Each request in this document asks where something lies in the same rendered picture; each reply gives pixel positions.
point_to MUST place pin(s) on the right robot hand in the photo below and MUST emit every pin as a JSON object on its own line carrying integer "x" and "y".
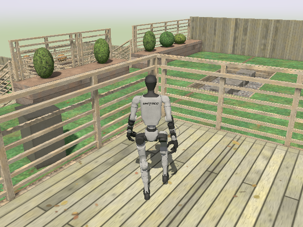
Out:
{"x": 174, "y": 148}

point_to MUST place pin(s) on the robot right upper arm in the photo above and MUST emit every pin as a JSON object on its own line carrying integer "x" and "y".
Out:
{"x": 167, "y": 108}

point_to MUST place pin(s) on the right robot foot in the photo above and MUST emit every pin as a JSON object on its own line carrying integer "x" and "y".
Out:
{"x": 165, "y": 178}

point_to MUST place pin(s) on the robot left upper arm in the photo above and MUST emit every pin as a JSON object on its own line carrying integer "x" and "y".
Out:
{"x": 134, "y": 107}

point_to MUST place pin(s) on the right robot forearm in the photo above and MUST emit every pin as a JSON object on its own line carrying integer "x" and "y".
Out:
{"x": 172, "y": 129}

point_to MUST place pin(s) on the robot right shin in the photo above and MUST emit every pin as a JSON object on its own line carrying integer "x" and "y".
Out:
{"x": 164, "y": 160}

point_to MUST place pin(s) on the left robot hand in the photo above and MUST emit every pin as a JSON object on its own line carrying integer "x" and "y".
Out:
{"x": 133, "y": 134}

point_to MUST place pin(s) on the left robot forearm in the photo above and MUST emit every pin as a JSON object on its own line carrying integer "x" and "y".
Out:
{"x": 130, "y": 125}

